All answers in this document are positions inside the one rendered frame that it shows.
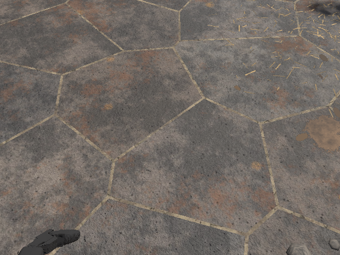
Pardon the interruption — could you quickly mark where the left robot hand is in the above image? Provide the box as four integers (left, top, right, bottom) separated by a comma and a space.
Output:
18, 229, 80, 255

